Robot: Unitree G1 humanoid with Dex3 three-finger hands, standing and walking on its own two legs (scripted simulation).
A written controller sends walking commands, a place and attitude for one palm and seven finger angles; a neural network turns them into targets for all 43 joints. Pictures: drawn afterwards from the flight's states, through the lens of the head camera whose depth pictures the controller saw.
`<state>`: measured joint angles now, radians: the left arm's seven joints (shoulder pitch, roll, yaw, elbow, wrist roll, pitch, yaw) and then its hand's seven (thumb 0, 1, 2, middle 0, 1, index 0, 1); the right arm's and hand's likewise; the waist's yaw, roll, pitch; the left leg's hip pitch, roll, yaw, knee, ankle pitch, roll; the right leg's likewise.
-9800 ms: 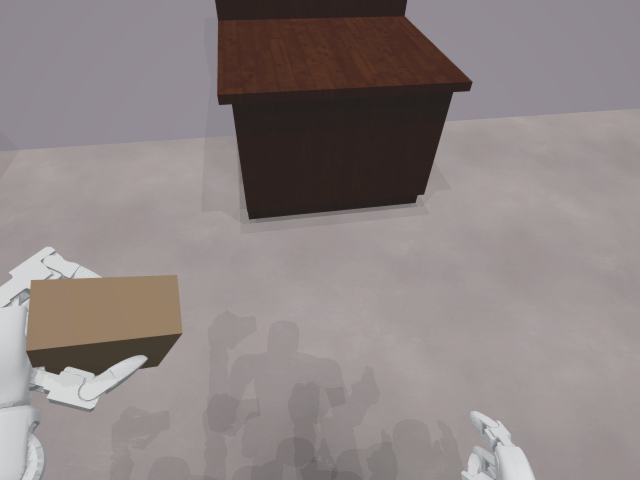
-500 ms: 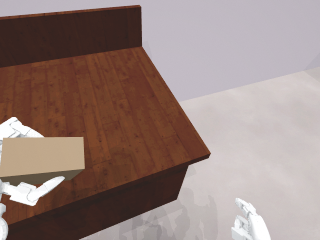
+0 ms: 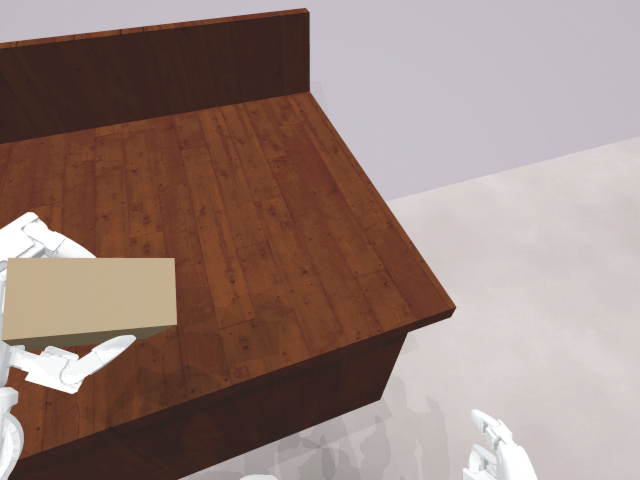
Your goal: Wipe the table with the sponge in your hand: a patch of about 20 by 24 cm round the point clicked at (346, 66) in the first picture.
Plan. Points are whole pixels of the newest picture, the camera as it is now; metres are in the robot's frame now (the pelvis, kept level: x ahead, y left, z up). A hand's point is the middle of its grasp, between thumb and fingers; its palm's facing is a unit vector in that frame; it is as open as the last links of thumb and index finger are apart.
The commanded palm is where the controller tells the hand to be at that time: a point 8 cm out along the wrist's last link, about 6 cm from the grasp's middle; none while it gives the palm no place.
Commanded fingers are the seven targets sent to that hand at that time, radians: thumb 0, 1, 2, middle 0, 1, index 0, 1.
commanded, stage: shuffle to correct the standing spot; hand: left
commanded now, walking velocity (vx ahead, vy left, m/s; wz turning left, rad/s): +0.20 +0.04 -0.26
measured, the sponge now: (114, 306) +0.24 +0.20 +0.17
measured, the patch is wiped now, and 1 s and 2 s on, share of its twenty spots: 0.00 0.00 0.00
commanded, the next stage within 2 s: come to a stop and stand still in 0.66 s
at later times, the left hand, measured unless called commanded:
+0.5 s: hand (50, 275) +0.25 +0.25 +0.20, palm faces +0.30 -0.82 -0.48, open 9.7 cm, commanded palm +0.20 +0.29 +0.19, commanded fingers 0.00 0.10 1.30 -1.20 -1.60 -1.20 -1.60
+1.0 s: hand (8, 209) +0.30 +0.30 +0.22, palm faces +0.42 -0.79 -0.45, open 9.7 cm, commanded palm +0.22 +0.30 +0.19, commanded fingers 0.00 0.10 1.30 -1.20 -1.60 -1.20 -1.60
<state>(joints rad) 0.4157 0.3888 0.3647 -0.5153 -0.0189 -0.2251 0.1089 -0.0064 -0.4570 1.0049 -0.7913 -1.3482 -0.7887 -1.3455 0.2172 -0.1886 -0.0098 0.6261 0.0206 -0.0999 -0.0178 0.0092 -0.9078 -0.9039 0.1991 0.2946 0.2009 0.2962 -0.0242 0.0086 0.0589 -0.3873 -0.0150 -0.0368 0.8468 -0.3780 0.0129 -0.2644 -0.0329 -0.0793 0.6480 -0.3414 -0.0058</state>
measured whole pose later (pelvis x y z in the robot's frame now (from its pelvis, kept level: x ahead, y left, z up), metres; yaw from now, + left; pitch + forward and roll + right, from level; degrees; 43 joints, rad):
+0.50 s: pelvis +0.02 +0.02 +0.01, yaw -4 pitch +0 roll -1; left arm 0.48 0.44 0.40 -0.52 -0.05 -0.19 0.08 -0.01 -0.46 1.01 -0.79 -1.35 -0.79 -1.35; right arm 0.20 -0.18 0.02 0.60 0.03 -0.08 -0.02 0.01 -0.91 -0.90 0.20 0.30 0.20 0.30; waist 0.00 0.02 0.00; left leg -0.36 0.01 0.00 0.77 -0.38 0.02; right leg -0.29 0.05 -0.11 0.54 -0.26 -0.09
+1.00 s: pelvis +0.04 +0.03 +0.01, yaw -4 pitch +0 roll +0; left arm 0.23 0.53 0.47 -0.33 -0.06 -0.22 0.09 -0.01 -0.46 1.01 -0.79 -1.35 -0.79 -1.35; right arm 0.25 -0.21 0.03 0.59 0.03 -0.12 -0.04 0.01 -0.91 -0.90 0.20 0.29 0.20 0.30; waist 0.03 -0.02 0.02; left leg -0.26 0.01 0.00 0.57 -0.32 0.00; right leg -0.26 0.03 -0.09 0.54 -0.29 -0.06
